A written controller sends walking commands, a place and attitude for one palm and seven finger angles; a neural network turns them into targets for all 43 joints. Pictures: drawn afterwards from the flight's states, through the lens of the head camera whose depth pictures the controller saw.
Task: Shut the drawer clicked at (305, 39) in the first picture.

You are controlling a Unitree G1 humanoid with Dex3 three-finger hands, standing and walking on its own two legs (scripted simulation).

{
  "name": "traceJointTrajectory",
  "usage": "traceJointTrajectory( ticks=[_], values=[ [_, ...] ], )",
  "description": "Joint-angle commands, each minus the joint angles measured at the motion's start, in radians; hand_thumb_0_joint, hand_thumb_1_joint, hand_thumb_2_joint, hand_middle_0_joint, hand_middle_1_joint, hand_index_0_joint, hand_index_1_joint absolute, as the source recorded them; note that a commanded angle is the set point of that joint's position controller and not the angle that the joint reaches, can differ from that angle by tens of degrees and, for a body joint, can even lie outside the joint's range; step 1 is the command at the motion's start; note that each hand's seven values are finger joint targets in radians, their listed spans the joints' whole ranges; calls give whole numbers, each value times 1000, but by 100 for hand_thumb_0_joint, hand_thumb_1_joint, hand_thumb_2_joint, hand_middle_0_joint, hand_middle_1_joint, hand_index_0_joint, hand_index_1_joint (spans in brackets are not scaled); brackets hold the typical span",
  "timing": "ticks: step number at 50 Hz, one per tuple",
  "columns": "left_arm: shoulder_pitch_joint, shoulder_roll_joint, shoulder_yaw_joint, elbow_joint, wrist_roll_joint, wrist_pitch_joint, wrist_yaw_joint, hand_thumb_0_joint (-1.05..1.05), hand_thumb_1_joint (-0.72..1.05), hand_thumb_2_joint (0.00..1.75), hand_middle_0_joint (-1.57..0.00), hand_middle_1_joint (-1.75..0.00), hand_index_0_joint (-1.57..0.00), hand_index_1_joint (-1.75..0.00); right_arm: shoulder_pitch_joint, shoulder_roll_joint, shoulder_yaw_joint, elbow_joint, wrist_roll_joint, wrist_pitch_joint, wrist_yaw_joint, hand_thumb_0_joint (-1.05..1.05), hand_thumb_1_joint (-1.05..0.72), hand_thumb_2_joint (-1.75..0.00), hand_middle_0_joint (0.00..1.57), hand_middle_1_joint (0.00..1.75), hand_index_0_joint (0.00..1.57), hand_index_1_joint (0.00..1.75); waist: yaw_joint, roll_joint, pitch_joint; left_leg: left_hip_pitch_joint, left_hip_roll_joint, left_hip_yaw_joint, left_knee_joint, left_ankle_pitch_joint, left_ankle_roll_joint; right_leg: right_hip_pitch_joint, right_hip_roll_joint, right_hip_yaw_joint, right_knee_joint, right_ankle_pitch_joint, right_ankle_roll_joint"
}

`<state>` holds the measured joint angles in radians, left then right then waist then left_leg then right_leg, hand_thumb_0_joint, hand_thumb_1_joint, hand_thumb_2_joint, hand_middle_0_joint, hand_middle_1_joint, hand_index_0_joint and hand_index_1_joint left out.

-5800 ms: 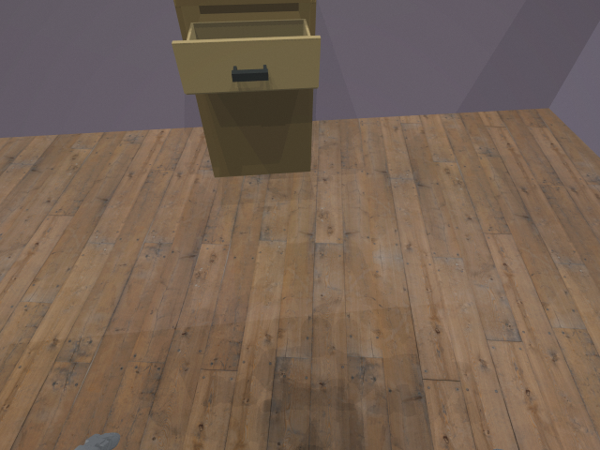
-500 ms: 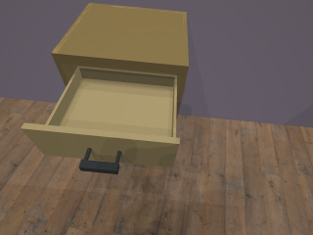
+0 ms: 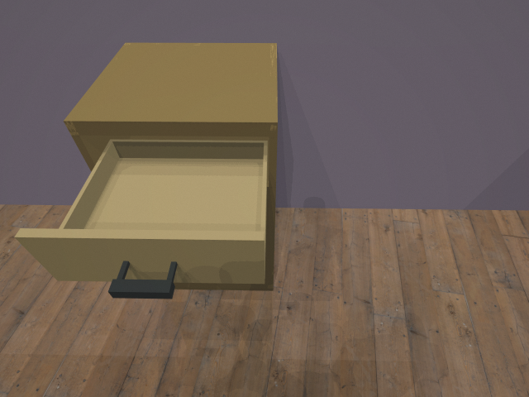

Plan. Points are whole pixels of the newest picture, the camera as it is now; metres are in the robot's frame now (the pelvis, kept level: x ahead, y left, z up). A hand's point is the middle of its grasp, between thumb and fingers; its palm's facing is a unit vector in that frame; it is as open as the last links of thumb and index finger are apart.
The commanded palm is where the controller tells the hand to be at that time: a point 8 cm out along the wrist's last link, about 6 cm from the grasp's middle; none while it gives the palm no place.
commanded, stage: come to a stop and stand still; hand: left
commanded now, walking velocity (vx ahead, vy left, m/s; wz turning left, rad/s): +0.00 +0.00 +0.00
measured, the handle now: (145, 277) +0.34 +0.25 -0.07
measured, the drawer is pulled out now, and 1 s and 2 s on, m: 0.30 0.30 0.30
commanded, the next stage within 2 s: look again from close up in 0.86 s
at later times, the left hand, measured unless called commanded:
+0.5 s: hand out of the picture +0.01 +0.15 -0.18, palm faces +0.08 -0.98 -0.17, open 7.4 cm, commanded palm none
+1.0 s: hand out of the picture +0.02 +0.18 -0.17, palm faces +0.06 -0.98 -0.20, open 7.4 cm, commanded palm none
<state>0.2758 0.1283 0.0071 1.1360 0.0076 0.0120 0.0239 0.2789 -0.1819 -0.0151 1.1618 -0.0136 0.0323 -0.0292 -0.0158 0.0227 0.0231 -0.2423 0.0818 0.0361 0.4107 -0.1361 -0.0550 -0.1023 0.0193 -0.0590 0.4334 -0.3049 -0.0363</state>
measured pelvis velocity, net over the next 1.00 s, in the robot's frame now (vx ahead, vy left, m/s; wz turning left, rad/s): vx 0.04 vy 0.01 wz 0.01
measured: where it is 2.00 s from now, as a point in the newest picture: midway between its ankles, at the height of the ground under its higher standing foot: outside the picture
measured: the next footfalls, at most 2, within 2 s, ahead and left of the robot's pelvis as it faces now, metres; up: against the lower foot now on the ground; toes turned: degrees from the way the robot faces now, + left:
none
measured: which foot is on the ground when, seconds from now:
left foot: down 0.00-1.00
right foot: down 0.00-1.00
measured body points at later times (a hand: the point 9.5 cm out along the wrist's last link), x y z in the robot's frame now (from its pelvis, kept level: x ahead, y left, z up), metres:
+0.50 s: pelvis +0.03 +0.00 +0.00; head +0.04 +0.00 +0.45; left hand +0.01 +0.21 -0.16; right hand +0.03 -0.21 -0.17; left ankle +0.05 +0.16 -0.74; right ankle -0.04 -0.09 -0.74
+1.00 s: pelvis +0.04 +0.01 +0.00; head +0.06 +0.00 +0.45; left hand +0.02 +0.23 -0.16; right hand +0.06 -0.22 -0.16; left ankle +0.05 +0.16 -0.74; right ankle -0.04 -0.09 -0.74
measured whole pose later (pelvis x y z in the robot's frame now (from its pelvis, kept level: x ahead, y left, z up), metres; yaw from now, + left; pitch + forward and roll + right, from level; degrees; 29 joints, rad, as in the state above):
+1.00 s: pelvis +0.04 +0.01 +0.00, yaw +0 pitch +0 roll +0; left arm 0.31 0.13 0.01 1.13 0.02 -0.02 0.05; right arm 0.24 -0.18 0.00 1.12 -0.01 0.01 -0.04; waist 0.01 0.02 0.03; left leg -0.24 0.06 0.04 0.49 -0.23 -0.03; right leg -0.04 0.00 -0.06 0.39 -0.34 -0.01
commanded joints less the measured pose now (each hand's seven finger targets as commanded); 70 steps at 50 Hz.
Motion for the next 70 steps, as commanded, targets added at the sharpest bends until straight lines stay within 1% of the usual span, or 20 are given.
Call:
traceJointTrajectory(
  ticks=[1, 5, 9, 21, 25, 31, 47, 48, 49, 50, 51, 52, 54, 55, 56, 59, 60, 64, 67, 70],
  values=[
    [47, 121, 20, -28, -6, -16, 12, 0, 90, 90, -20, -30, -20, -30, 41, -39, -1, -24, 0, -25, -3, 0, -90, -90, 20, 30, 20, 30, 9, -25, 108, 65, 16, -43, -32, 27, 40, -173, -126, 131, -192, -23, -4],
    [70, 109, 21, -19, -8, -18, 13, 0, 90, 90, -20, -30, -20, -30, 68, -32, 1, -12, 3, -30, -8, 0, -90, -90, 20, 30, 20, 30, 15, -30, 87, 74, 22, -43, -31, 48, 42, -138, -120, 111, -179, 28, -4],
    [91, 91, 20, -12, -8, -22, 17, 0, 90, 90, -20, -30, -20, -30, 88, -26, 0, -7, 3, -37, -13, 0, -90, -90, 20, 30, 20, 30, 17, -28, 41, 86, 26, -44, -18, 113, 45, -88, -122, 95, -146, 148, -2],
    [129, 75, 21, -7, -1, -24, 24, 0, 90, 90, -20, -30, -20, -30, 68, -19, -5, -20, 7, -42, -20, 0, -90, -90, 20, 30, 20, 30, 19, -40, 47, 110, 31, -37, 8, 193, 57, -68, -120, 75, -106, 322, 11],
    [127, 81, 20, -7, 1, -22, 25, 0, 90, 90, -20, -30, -20, -30, 57, -25, -2, -19, 8, -39, -20, 0, -90, -90, 20, 30, 20, 30, 16, -52, 68, 111, 28, -38, 2, 185, 58, -72, -119, 71, -107, 316, 13],
    [133, 90, 21, -5, 1, -24, 24, 0, 90, 90, -20, -30, -20, -30, 33, -43, -1, -35, 6, -44, -21, 0, -90, -90, 20, 30, 20, 30, 19, -34, 37, 138, 28, -37, 11, 234, 61, -50, -126, 68, -100, 365, 16],
    [117, 108, 19, -3, 1, -21, 20, 0, 90, 90, -20, -30, -20, -30, 21, -66, 5, -44, 5, -44, -18, 0, -90, -90, 20, 30, 20, 30, 23, -41, 54, 133, 26, -56, -23, 206, 68, -42, -128, 60, -120, 270, 19],
    [179, 122, 7, -12, 24, -68, 56, 0, 90, 90, -20, -30, -20, -30, -82, -93, 2, -126, 9, -61, 5, 0, -90, -90, 20, 30, 20, 30, 56, -75, 115, 6, 13, 3, 234, 160, 47, -127, -185, 163, -142, 717, 69],
    [134, 171, 19, -60, 22, -76, 50, 0, 90, 90, -20, -30, -20, -30, -34, -27, 3, -161, 6, -51, 14, 0, -90, -90, 20, 30, 20, 30, -2, -135, 87, -69, -21, -12, 231, -156, 64, -64, -225, 143, -75, 812, 29],
    [96, 183, 18, -87, 20, -75, 44, 0, 90, 90, -20, -30, -20, -30, -1, -37, -3, -166, -5, -42, 17, 0, -90, -90, 20, 30, 20, 30, -7, -134, 30, -58, -25, 19, 205, -144, 76, -20, -221, 136, -28, 823, -10],
    [82, 165, 11, -105, 13, -73, 40, 0, 90, 90, -20, -30, -20, -30, 46, -50, -3, -170, -3, -46, 14, 0, -90, -90, 20, 30, 20, 30, -26, -144, -65, 1, -34, 5, 183, -106, 83, -16, -191, 103, 25, 719, -21],
    [75, 150, 10, -121, 8, -71, 39, 0, 90, 90, -20, -30, -20, -30, 60, -65, -5, -169, -1, -52, 13, 0, -90, -90, 20, 30, 20, 30, -28, -128, -94, 28, -21, -9, 161, 13, 90, -15, -156, 84, 64, 658, -17],
    [111, 137, 11, -136, 5, -61, 39, 0, 90, 90, -20, -30, -20, -30, 54, -92, -9, -168, 1, -57, 6, 0, -90, -90, 20, 30, 20, 30, -4, -18, -91, 60, 19, -32, 181, 230, 102, -53, -121, 72, 89, 511, -8],
    [117, 138, 10, -142, 8, -50, 38, 0, 90, 90, -20, -30, -20, -30, 46, -96, -7, -171, 1, -58, 4, 0, -90, -90, 20, 30, 20, 30, 6, 37, -51, 44, 28, -44, 175, 272, 108, -75, -108, 71, 85, 418, -3],
    [120, 140, 10, -144, 8, -42, 37, 0, 90, 90, -20, -30, -20, -30, 39, -98, -5, -177, 2, -53, 4, 0, -90, -90, 20, 30, 20, 30, 9, 26, -34, 29, 34, -63, 169, 263, 112, -81, -97, 66, 72, 317, -3],
    [103, 135, 5, -154, 8, -28, 32, 0, 90, 90, -20, -30, -20, -30, 16, -95, -3, -189, 2, -46, 6, 0, -90, -90, 20, 30, 20, 30, 12, -38, 48, -31, 23, -71, 129, 112, 106, -117, -93, 77, 26, 158, -5],
    [100, 138, 3, -158, 9, -25, 29, 0, 90, 90, -20, -30, -20, -30, 12, -97, -2, -188, 0, -47, 6, 0, -90, -90, 20, 30, 20, 30, 16, -4, 65, -32, 23, -74, 109, 98, 107, -126, -92, 84, 25, 131, -3],
    [87, 149, 2, -166, 7, -18, 25, 0, 90, 90, -20, -30, -20, -30, 11, -107, -2, -184, 0, -50, 9, 0, -90, -90, 20, 30, 20, 30, 19, -12, 50, -31, 22, -98, 57, 27, 113, -122, -85, 74, 17, 30, 3],
    [83, 153, 3, -169, 9, -12, 20, 0, 90, 90, -20, -30, -20, -30, 7, -119, -4, -183, 0, -50, 11, 0, -90, -90, 20, 30, 20, 30, 26, 30, 56, -43, 35, -126, -6, -69, 120, -128, -76, 59, 16, -44, 11],
    [90, 155, 2, -170, 10, -12, 15, 0, 90, 90, -20, -30, -20, -30, 6, -119, -5, -182, 1, -53, 13, 0, -90, -90, 20, 30, 20, 30, 32, 26, 52, -36, 38, -132, -38, -101, 121, -124, -82, 59, 6, -35, 14]
  ],
)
